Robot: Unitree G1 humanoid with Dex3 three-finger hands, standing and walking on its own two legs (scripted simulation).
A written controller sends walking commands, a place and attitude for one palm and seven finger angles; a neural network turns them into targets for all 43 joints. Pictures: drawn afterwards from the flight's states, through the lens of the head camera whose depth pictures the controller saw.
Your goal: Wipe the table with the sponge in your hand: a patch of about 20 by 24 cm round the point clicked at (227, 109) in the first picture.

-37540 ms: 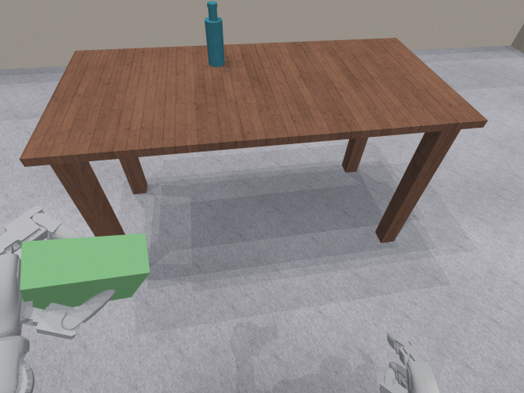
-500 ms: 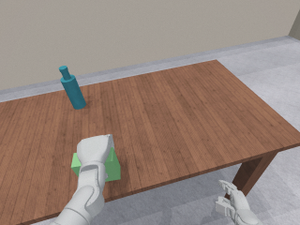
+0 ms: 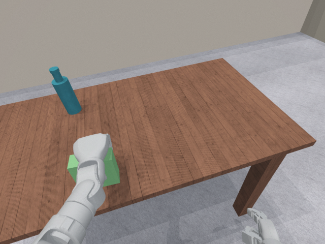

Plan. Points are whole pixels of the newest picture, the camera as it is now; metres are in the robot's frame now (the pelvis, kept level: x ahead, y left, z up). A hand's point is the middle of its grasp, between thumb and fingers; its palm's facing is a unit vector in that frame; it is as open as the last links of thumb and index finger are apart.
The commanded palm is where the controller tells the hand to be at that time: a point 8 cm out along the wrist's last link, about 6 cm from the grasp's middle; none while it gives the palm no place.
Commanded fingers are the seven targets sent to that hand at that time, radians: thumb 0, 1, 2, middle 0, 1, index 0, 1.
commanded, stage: wipe forward along the third lane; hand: left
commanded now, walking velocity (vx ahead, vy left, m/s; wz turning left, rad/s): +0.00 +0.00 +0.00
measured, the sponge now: (97, 173) +0.31 +0.24 -0.02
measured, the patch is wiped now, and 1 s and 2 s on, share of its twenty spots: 0.90 0.95 1.00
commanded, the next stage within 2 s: wipe back along the third lane in 1.12 s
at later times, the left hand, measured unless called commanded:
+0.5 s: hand (99, 142) +0.38 +0.25 +0.03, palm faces -0.10 -0.01 -1.00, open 9.3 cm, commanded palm +0.37 +0.25 +0.06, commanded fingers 0.00 0.10 1.30 -1.20 -1.60 -1.20 -1.60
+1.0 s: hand (96, 130) +0.43 +0.27 +0.03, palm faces -0.12 +0.00 -0.99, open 9.3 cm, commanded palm +0.42 +0.27 +0.06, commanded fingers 0.00 0.10 1.30 -1.20 -1.60 -1.20 -1.60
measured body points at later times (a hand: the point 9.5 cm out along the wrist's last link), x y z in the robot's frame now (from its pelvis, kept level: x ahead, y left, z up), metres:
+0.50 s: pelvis -0.01 -0.01 -0.01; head +0.01 -0.04 +0.44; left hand +0.38 +0.24 +0.08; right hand +0.11 -0.27 -0.14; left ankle +0.02 +0.14 -0.73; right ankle +0.03 -0.07 -0.73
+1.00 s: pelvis +0.00 +0.01 -0.01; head +0.05 -0.01 +0.44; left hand +0.43 +0.27 +0.08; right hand +0.10 -0.27 -0.14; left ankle +0.02 +0.14 -0.73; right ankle +0.03 -0.07 -0.73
